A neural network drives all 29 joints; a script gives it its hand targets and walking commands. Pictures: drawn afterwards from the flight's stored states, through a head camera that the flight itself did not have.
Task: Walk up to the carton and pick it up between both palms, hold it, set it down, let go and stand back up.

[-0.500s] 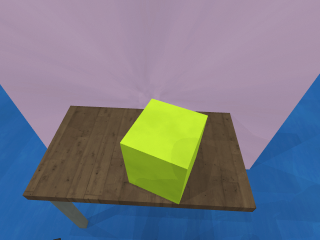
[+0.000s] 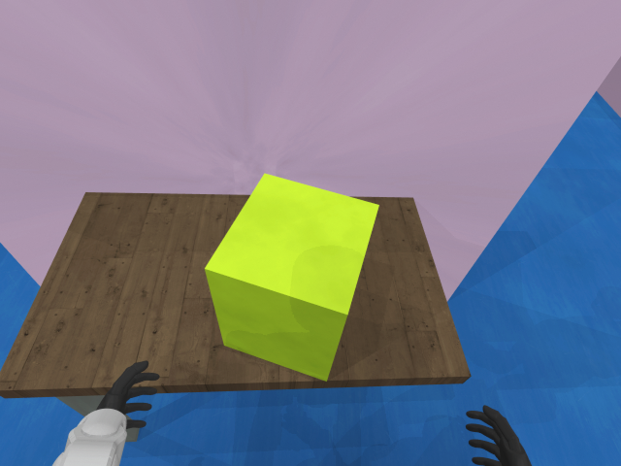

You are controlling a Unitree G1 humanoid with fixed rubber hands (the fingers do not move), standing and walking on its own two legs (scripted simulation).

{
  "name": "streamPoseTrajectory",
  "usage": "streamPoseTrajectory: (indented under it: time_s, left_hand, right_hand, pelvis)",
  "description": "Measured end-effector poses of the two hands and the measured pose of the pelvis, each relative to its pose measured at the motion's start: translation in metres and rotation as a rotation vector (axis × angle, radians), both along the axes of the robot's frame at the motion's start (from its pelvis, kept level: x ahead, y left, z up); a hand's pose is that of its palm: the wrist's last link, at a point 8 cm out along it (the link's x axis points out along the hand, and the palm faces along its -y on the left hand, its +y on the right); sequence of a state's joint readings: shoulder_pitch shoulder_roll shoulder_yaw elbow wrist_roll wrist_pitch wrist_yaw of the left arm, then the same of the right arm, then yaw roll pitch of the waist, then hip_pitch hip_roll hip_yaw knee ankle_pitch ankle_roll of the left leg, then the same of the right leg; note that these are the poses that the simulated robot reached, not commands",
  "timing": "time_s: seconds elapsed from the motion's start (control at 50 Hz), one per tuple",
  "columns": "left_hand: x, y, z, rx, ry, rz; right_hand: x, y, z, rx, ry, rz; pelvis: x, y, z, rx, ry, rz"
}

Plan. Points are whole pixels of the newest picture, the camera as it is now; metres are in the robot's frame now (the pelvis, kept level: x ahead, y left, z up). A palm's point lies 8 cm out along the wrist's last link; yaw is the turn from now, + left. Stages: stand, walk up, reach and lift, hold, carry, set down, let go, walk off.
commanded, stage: reach and lift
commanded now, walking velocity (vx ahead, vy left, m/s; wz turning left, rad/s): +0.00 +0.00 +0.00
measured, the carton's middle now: (296, 280) +0.43 +0.03 -0.08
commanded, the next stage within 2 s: none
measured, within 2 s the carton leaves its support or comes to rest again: neither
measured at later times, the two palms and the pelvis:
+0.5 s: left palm (79, 454) +0.16 +0.28 -0.06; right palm out of the picture +0.12 -0.18 -0.07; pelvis -0.02 +0.02 +0.01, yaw -2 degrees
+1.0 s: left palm (56, 448) +0.16 +0.31 -0.05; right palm out of the picture +0.15 -0.14 -0.05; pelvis +0.00 +0.04 +0.01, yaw -2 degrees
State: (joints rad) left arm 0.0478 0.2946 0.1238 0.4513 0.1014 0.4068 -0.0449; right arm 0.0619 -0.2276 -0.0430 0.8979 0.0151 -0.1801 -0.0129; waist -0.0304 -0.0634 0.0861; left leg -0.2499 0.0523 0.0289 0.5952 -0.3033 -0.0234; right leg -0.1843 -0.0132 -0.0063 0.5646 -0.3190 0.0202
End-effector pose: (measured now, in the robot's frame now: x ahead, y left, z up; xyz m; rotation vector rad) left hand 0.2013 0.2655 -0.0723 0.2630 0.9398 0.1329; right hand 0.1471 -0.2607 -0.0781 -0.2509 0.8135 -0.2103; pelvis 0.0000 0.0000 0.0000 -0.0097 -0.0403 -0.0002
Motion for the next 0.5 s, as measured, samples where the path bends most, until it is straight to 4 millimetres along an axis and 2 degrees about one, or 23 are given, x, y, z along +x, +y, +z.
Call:
streamPoseTrajectory:
  time_s: [0.06, 0.14, 0.2, 0.26, 0.4, 0.5]
  left_hand:
    - [-0.010, 0.007, 0.000, 0.004, 0.021, 0.015]
    - [-0.035, 0.019, -0.009, 0.015, 0.096, 0.035]
    - [-0.052, 0.025, -0.013, 0.017, 0.120, 0.041]
    - [-0.060, 0.028, -0.012, 0.009, 0.096, 0.040]
    - [-0.053, 0.023, 0.002, -0.036, -0.043, -0.006]
    - [-0.043, 0.019, 0.013, -0.067, -0.102, -0.064]
  right_hand:
    - [-0.009, -0.003, 0.005, -0.019, -0.005, -0.012]
    - [-0.021, -0.002, 0.004, -0.030, 0.016, -0.011]
    - [-0.027, 0.009, 0.003, -0.017, 0.019, -0.004]
    - [-0.030, 0.025, 0.003, 0.012, 0.003, 0.009]
    - [-0.024, 0.066, 0.007, 0.091, -0.099, 0.000]
    - [-0.022, 0.082, 0.012, 0.110, -0.169, -0.036]
  pelvis:
    - [0.005, 0.004, 0.002, 0.001, -0.026, -0.010]
    - [0.003, 0.008, 0.004, 0.001, -0.044, -0.022]
    - [-0.003, 0.011, 0.006, 0.000, -0.037, -0.030]
    - [-0.010, 0.012, 0.007, 0.000, -0.022, -0.034]
    - [-0.018, 0.017, 0.008, 0.001, -0.019, -0.034]
    - [-0.018, 0.023, 0.009, 0.002, -0.055, -0.041]
